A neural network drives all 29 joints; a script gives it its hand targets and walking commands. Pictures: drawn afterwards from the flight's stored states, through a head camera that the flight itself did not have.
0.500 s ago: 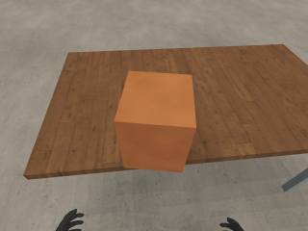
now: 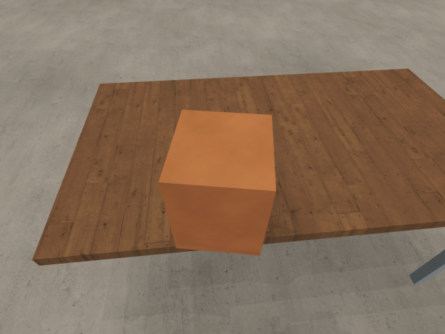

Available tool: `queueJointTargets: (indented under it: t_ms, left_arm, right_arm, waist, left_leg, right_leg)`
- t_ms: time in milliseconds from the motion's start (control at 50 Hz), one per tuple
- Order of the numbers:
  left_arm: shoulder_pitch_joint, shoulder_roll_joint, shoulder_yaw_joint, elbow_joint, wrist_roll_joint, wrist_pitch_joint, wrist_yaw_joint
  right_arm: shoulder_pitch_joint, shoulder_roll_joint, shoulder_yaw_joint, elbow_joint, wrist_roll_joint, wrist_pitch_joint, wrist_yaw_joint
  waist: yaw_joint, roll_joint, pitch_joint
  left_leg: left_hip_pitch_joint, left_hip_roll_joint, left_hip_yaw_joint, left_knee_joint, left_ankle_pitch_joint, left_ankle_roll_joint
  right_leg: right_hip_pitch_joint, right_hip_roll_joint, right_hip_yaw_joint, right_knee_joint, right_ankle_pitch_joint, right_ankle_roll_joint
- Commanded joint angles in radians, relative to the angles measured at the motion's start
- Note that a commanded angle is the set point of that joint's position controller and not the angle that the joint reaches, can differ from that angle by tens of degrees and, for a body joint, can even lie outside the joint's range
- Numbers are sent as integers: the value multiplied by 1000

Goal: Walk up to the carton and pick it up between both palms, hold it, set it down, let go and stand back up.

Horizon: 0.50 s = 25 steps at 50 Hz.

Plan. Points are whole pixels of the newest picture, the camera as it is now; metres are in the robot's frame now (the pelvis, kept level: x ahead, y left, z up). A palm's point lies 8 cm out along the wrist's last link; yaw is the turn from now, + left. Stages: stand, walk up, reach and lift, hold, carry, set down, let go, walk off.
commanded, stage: stand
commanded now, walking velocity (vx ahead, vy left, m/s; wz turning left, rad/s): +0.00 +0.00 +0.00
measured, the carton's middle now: (221, 184) +0.43 -0.01 -0.01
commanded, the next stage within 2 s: none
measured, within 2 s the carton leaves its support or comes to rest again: neither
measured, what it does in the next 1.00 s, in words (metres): shifts its weight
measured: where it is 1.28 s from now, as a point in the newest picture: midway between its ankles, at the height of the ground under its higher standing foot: outside the picture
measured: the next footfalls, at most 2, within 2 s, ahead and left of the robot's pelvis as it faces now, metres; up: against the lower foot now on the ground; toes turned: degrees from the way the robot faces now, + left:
none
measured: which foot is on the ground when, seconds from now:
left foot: down 0.00-1.00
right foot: down 0.00-1.00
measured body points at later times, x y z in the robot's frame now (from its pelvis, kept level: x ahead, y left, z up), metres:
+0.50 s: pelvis +0.02 -0.03 +0.00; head +0.02 -0.05 +0.45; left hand -0.03 +0.17 -0.16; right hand -0.01 -0.23 -0.17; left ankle -0.01 +0.10 -0.74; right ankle -0.02 -0.05 -0.74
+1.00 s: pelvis +0.03 -0.05 +0.00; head +0.02 -0.06 +0.45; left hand -0.06 +0.15 -0.16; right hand -0.03 -0.24 -0.18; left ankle -0.01 +0.10 -0.74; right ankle -0.02 -0.05 -0.74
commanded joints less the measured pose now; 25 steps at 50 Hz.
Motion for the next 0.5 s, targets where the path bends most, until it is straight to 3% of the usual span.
queueJointTargets:
  t_ms: [0,180,380,480]
  left_arm:
    - [62,83,13,16,-2,-13,6]
    - [93,54,0,121,-5,-14,14]
    - [141,31,-10,196,-6,-8,23]
    - [162,29,-12,220,-7,-4,27]
  right_arm:
    - [56,-74,-11,9,2,-10,-8]
    - [81,-38,-1,78,7,-9,-18]
    - [106,-12,6,133,14,2,-29]
    - [113,4,11,149,16,8,-33]
  waist:
    - [-1,-14,82]
    - [-1,-24,88]
    - [8,-35,99]
    - [13,-40,112]
  left_leg:
    - [-21,86,-130,-68,114,24]
    - [-22,85,-115,-52,122,12]
    - [-49,74,-87,-9,87,-15]
    - [-60,71,-73,4,64,-27]
  right_leg:
    - [-42,-167,197,-125,144,5]
    - [-4,-169,193,-115,272,9]
    - [49,-186,217,-111,471,43]
    - [58,-190,228,-119,506,61]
